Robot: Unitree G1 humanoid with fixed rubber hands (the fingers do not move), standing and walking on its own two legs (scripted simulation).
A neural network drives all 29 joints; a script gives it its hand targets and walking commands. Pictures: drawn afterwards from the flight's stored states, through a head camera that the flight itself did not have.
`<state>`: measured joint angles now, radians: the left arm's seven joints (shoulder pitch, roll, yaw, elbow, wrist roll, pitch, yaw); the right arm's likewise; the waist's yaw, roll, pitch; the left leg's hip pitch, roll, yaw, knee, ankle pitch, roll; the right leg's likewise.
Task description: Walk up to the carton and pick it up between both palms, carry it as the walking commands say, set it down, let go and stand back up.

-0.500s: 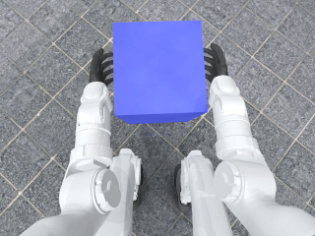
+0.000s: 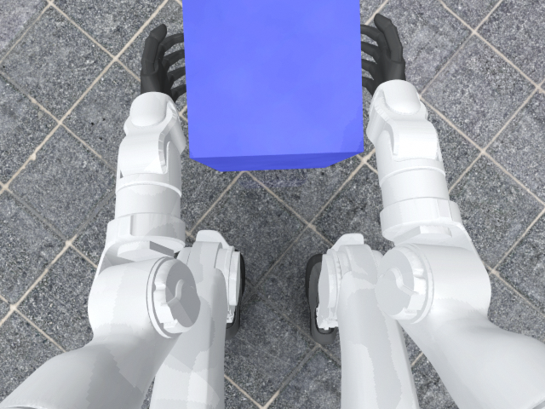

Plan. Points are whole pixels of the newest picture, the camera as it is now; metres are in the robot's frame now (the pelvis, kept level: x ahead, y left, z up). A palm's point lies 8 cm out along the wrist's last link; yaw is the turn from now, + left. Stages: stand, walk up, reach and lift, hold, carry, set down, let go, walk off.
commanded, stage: set down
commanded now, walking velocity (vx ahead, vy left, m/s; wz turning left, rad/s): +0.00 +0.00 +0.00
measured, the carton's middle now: (271, 94) +0.53 +0.02 -0.18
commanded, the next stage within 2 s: none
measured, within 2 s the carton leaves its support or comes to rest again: rests again in 1.44 s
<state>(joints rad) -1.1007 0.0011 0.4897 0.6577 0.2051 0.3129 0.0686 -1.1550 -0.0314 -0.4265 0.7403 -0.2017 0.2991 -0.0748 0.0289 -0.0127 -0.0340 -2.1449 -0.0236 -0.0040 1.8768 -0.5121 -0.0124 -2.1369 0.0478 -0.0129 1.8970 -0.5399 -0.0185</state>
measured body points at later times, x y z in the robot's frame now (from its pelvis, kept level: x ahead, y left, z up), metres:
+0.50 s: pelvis +0.00 +0.00 -0.06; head +0.35 +0.00 +0.22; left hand +0.53 +0.17 -0.20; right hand +0.55 -0.13 -0.20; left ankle +0.11 +0.12 -0.42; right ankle +0.10 -0.10 -0.42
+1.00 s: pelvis +0.00 +0.00 -0.08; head +0.35 +0.00 +0.20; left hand +0.55 +0.16 -0.22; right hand +0.56 -0.13 -0.23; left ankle +0.11 +0.12 -0.42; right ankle +0.10 -0.10 -0.42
